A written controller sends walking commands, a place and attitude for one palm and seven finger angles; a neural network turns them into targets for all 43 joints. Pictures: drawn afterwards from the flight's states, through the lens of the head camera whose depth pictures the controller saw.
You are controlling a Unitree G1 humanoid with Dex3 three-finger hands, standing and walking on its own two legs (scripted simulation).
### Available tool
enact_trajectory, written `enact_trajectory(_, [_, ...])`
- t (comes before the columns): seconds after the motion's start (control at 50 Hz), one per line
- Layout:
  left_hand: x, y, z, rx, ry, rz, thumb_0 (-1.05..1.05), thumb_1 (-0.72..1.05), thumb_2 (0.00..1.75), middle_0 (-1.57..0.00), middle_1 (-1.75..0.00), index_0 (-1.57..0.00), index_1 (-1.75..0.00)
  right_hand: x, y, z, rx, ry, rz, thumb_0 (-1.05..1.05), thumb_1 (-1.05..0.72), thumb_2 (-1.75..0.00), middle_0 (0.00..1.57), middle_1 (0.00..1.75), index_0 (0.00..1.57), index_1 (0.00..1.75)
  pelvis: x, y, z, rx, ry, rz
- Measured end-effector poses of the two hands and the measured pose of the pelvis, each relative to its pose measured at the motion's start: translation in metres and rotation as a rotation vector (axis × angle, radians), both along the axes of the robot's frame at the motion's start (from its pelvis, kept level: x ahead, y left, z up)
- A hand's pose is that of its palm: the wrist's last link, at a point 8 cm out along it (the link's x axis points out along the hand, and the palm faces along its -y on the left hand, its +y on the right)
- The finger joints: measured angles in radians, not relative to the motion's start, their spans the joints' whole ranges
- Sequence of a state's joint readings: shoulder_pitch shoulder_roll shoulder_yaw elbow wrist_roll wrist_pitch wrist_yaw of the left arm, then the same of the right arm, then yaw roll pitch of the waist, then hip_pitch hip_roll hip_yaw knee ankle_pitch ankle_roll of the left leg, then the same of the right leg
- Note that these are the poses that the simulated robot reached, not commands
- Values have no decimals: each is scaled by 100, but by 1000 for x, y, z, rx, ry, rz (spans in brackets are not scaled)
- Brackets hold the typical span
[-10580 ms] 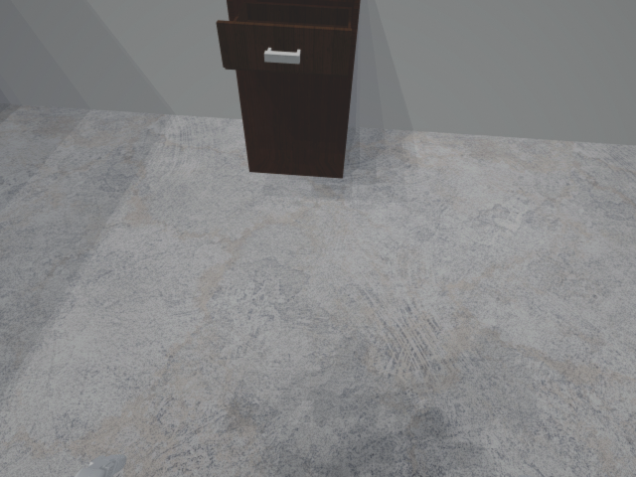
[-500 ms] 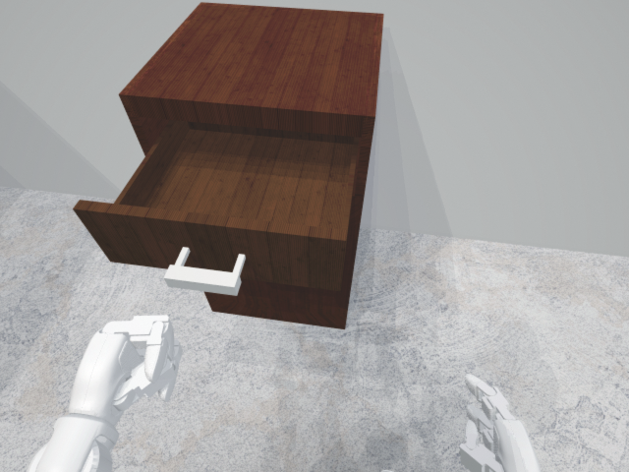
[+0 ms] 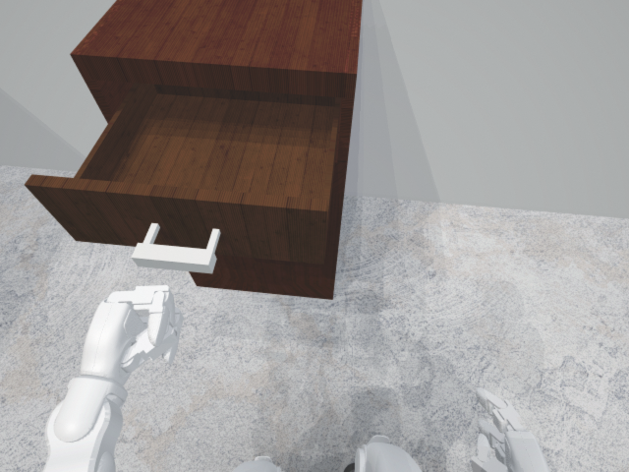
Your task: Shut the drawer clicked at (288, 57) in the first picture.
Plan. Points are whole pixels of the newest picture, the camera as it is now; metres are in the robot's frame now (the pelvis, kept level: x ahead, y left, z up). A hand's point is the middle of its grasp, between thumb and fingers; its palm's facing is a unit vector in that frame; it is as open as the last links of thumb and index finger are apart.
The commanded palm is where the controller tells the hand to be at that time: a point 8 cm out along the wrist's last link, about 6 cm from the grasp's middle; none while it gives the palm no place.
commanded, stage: bring the fist close to the handle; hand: left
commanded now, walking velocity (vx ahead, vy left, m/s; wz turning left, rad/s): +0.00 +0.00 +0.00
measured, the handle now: (179, 245) +0.42 +0.21 +0.00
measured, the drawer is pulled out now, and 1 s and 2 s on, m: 0.24 0.24 0.15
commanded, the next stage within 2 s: push the drawer shut in 0.76 s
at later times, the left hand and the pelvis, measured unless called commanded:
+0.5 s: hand (194, 315) +0.31 +0.17 +0.00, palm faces -0.10 -0.99 -0.06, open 3.3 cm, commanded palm +0.29 +0.23 +0.00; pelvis -0.01 +0.00 -0.03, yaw +0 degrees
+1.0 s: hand (189, 305) +0.33 +0.18 -0.01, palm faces -0.10 -0.99 -0.05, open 3.3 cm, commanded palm +0.31 +0.24 +0.00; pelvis -0.01 +0.01 -0.03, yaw +0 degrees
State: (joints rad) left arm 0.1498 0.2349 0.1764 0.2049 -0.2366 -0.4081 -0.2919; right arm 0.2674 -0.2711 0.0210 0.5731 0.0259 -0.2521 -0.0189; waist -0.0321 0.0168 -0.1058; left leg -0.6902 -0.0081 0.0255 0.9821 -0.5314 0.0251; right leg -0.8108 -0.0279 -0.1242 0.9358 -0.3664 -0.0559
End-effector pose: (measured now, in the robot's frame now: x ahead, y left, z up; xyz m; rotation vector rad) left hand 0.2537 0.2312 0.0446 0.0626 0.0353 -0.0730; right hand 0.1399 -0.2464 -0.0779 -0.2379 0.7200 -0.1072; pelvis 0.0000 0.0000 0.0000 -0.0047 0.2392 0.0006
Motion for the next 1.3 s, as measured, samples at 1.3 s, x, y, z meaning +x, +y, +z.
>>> enact_trajectory(1.3, [73,8,-47,-12,-5,-24,-2,82,94,-140,-160,-140,-160,-22,15,-51,-22,214,-13,1,-91,-90,20,30,21,30,-11,15,-33,-22,115,11])
